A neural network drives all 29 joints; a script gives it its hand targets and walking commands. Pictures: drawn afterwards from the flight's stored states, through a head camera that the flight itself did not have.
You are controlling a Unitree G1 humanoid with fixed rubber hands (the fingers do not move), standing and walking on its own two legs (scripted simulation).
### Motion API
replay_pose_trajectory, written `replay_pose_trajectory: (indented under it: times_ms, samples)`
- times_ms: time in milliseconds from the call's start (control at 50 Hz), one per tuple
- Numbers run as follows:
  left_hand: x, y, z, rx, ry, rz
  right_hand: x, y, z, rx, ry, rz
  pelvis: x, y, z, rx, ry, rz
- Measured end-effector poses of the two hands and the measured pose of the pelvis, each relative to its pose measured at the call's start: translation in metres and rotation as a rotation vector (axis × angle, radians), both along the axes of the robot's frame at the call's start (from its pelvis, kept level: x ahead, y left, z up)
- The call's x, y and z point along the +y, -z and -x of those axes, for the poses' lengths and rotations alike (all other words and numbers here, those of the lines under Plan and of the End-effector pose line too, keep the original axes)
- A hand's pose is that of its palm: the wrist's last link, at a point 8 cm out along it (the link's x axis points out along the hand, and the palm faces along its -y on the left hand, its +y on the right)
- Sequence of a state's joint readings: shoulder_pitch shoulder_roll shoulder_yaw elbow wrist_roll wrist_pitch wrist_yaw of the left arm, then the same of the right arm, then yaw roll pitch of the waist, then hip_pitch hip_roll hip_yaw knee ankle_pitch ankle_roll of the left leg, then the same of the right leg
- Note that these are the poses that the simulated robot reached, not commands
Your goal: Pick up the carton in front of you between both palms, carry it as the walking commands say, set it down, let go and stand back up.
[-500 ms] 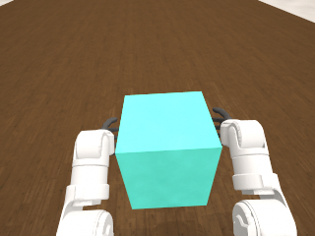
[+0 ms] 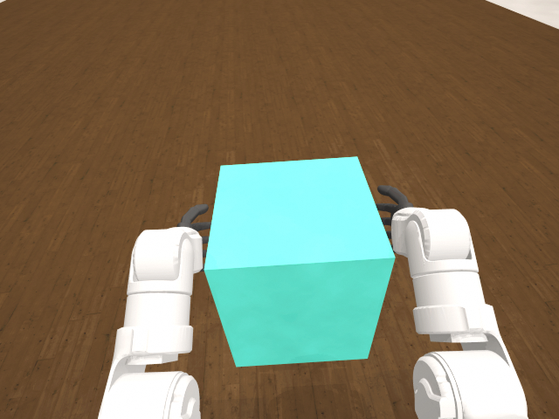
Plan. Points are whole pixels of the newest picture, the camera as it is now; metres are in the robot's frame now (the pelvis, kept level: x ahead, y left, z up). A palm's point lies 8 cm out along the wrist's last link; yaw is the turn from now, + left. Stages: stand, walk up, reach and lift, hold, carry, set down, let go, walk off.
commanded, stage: carry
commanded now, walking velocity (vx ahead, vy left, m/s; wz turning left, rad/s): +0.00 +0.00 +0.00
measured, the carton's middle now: (295, 263) +0.36 +0.00 +0.06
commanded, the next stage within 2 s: none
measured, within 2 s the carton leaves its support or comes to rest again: neither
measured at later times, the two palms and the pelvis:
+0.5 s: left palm (186, 252) +0.34 +0.15 +0.12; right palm (404, 235) +0.34 -0.15 +0.13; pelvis -0.01 +0.00 +0.00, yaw +0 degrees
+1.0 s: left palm (186, 246) +0.35 +0.15 +0.12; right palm (400, 228) +0.35 -0.15 +0.14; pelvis +0.00 +0.00 +0.00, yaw +0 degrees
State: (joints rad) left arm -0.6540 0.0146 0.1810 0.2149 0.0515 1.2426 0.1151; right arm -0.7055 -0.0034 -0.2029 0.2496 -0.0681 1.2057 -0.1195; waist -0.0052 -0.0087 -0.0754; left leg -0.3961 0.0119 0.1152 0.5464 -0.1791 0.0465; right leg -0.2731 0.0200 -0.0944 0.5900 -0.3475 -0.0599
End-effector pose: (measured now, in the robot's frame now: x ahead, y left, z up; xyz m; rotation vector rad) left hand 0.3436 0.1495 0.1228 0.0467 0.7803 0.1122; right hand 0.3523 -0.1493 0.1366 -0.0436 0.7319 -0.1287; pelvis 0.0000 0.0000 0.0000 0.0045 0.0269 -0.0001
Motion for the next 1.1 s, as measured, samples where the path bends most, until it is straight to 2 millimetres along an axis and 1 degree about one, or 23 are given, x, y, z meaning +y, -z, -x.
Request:
replay_pose_trajectory:
  times_ms: [180,260,400,540,680,780,920,1040,1100]
  samples:
    - [0.000,0.006,0.007,0.017,-0.014,0.020,0.000,0.003,0.006,0.016,-0.002,0.007,0.000,-0.001,0.005,-0.001,0.000,0.001]
    - [0.000,0.000,0.007,-0.007,-0.005,0.007,0.000,-0.003,0.005,-0.007,0.000,0.001,0.001,-0.001,0.007,-0.004,0.003,0.003]
    - [0.001,-0.003,0.007,0.001,-0.008,0.003,0.001,-0.001,0.009,0.001,0.001,-0.006,0.000,-0.002,0.006,0.003,0.002,0.002]
    - [0.001,0.003,0.008,0.013,-0.006,0.021,0.001,0.002,0.011,0.012,0.004,0.011,0.000,-0.002,0.007,0.003,-0.001,0.006]
    - [0.002,0.000,0.003,0.002,0.001,0.013,0.002,-0.001,0.006,0.002,0.005,0.008,0.003,-0.003,0.005,0.008,0.004,0.008]
    - [0.003,0.000,0.000,0.010,-0.003,0.006,0.003,0.002,0.002,0.009,0.005,-0.003,0.004,-0.002,0.002,0.015,0.008,0.005]
    - [0.003,0.001,-0.005,-0.003,-0.005,0.019,0.003,0.000,-0.001,-0.004,0.008,0.005,0.004,-0.001,0.000,0.016,0.009,0.000]
    - [0.003,0.001,-0.003,-0.008,-0.003,0.022,0.003,-0.001,0.000,-0.009,0.013,0.005,0.004,0.000,0.001,0.010,0.003,0.004]
    - [0.004,0.003,0.000,0.006,-0.007,0.019,0.004,0.002,0.003,0.005,0.013,-0.003,0.005,-0.001,0.001,0.009,0.003,0.002]
